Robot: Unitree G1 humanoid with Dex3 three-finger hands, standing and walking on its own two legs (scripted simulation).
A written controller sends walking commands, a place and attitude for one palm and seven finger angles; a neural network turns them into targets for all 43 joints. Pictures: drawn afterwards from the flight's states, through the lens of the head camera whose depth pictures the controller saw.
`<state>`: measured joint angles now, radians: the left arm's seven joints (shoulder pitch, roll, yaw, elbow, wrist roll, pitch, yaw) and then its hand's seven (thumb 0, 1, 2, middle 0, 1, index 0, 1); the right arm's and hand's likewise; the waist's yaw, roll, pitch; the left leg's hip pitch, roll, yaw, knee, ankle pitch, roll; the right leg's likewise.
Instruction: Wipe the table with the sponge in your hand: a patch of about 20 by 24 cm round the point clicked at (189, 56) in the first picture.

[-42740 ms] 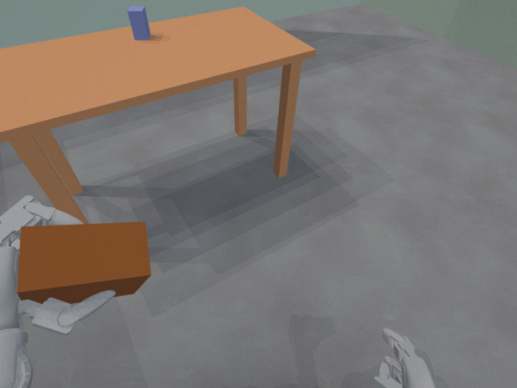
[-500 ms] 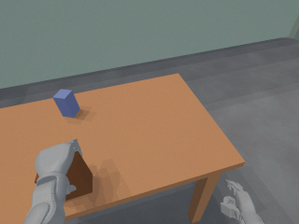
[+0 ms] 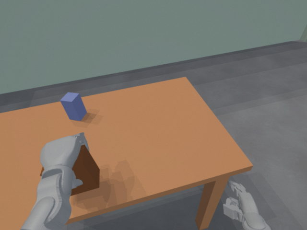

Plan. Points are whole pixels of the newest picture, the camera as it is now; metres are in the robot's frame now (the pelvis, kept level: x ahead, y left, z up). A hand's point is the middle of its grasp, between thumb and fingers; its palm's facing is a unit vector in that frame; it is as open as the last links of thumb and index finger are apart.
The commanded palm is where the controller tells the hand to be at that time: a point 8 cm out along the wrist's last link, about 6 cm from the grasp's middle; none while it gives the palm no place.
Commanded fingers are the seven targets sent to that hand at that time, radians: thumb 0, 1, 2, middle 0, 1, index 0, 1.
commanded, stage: lift the sponge slowly off the table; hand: left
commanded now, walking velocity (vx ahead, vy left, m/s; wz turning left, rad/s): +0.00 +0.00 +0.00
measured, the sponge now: (76, 175) +0.23 +0.27 +0.02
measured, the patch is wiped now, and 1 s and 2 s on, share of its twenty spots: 1.00 1.00 1.00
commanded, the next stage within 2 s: bring the sponge back beside the body in 1.06 s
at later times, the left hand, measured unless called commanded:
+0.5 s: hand (65, 156) +0.24 +0.27 +0.10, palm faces +0.05 -0.11 -0.99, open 10.4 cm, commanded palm +0.21 +0.26 +0.17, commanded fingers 0.00 0.10 1.30 -1.20 -1.60 -1.20 -1.60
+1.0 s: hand (68, 146) +0.25 +0.25 +0.13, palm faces +0.12 -0.12 -0.99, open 10.4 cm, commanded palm +0.21 +0.25 +0.20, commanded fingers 0.00 0.10 1.30 -1.20 -1.60 -1.20 -1.60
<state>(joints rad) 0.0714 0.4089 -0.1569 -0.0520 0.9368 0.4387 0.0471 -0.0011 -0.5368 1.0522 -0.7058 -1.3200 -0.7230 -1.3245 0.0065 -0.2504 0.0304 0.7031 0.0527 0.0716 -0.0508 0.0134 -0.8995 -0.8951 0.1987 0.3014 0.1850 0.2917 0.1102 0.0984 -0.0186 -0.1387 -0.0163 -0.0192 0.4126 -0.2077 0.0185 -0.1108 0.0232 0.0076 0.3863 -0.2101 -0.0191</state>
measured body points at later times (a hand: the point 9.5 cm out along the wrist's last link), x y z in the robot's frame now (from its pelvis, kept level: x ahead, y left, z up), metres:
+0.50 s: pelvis +0.00 -0.01 +0.00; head -0.03 -0.05 +0.45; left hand +0.23 +0.27 +0.15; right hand +0.25 -0.21 -0.08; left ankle +0.01 +0.11 -0.74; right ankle +0.00 -0.11 -0.74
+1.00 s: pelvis -0.01 -0.01 +0.00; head -0.04 -0.05 +0.45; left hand +0.23 +0.25 +0.19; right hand +0.24 -0.20 -0.08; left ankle +0.01 +0.11 -0.74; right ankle +0.00 -0.11 -0.74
